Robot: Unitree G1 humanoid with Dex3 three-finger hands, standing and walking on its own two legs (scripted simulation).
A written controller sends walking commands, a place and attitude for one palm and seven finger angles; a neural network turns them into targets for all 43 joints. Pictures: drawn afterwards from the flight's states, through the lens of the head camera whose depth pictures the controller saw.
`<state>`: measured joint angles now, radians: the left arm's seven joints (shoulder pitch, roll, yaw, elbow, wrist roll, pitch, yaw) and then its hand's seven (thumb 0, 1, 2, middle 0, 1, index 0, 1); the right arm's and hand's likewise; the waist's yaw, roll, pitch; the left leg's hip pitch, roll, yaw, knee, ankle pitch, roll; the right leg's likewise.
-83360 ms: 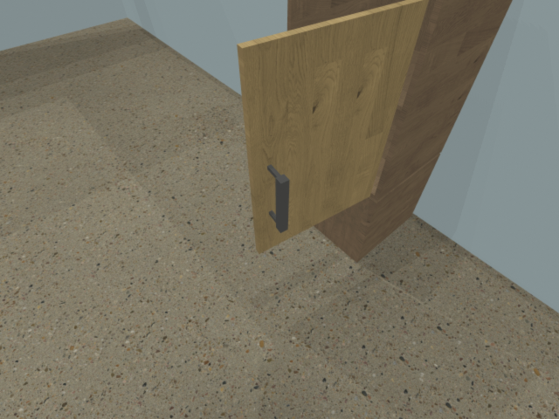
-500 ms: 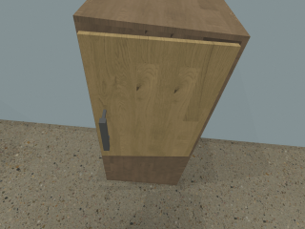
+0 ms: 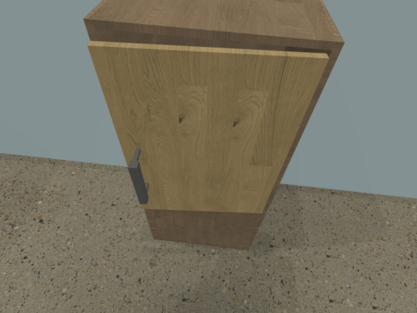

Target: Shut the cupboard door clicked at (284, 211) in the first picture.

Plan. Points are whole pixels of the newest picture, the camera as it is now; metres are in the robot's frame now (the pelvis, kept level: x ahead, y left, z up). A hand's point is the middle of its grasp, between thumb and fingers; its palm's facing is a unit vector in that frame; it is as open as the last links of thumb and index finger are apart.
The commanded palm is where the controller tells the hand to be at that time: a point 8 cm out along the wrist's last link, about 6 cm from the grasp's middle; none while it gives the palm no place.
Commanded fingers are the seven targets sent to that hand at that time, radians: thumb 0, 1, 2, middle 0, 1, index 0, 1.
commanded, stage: come to a stop and stand still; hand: left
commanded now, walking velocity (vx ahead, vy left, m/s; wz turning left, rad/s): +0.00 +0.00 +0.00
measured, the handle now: (140, 177) +0.45 +0.22 -0.10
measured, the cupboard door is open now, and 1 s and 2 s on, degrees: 5 5 5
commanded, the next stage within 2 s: look again from close up in 0.60 s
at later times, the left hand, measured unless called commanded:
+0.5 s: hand out of the picture +0.01 +0.23 -0.16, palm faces +0.03 -0.97 -0.24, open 7.3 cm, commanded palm none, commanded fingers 0.00 0.90 0.90 -0.20 -0.30 -0.20 -0.30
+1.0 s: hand out of the picture -0.08 +0.19 -0.17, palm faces +0.05 -0.99 -0.15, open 7.3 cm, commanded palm none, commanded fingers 0.00 0.90 0.90 -0.20 -0.30 -0.20 -0.30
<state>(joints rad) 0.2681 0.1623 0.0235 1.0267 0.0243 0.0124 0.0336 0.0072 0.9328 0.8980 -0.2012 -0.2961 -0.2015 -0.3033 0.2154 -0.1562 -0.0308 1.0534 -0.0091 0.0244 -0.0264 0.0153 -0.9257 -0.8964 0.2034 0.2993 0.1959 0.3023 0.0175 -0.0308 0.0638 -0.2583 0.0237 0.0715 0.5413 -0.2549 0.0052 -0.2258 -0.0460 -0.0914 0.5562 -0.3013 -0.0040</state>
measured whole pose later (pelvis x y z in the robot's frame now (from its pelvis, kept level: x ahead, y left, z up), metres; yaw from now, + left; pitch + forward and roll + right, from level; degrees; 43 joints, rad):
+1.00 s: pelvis -0.05 +0.04 +0.00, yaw +0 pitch -2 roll -1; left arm 0.41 0.11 0.00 1.05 0.04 0.01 0.04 0.00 0.91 0.90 -0.20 -0.30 -0.20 -0.30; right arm 0.31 -0.13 -0.03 1.08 -0.01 0.03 -0.01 0.01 -0.92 -0.90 0.20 0.30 0.20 0.30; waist 0.00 0.00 0.01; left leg -0.29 -0.02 0.09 0.47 -0.16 0.07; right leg -0.25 -0.08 -0.06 0.46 -0.18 0.04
